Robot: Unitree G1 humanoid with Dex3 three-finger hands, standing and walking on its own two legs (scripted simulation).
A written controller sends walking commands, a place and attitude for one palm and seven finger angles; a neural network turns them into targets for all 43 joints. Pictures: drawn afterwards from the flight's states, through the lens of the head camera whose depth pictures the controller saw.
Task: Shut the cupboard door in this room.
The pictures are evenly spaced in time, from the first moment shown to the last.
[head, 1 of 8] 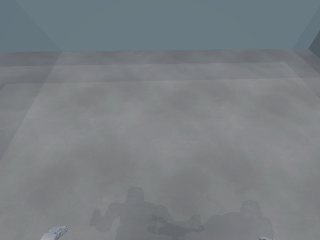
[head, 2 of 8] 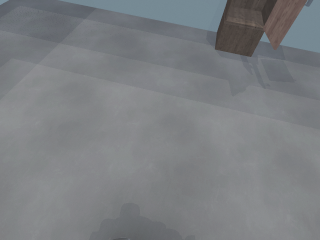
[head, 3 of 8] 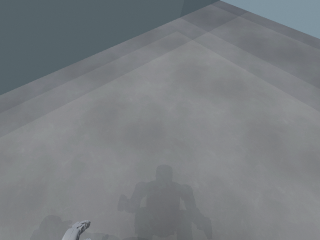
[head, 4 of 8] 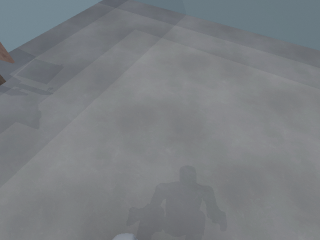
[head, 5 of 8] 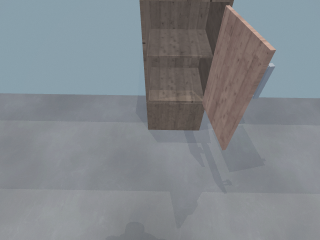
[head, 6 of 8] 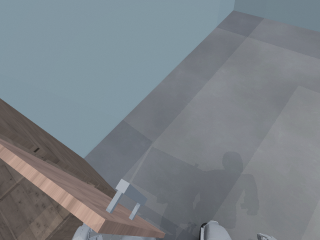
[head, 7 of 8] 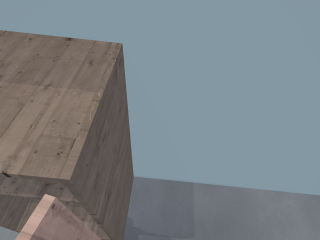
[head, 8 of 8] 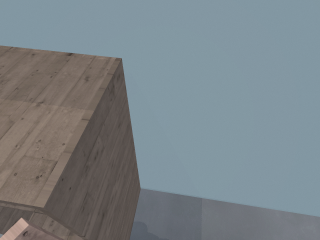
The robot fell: no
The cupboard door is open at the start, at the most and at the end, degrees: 100 102 66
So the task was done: no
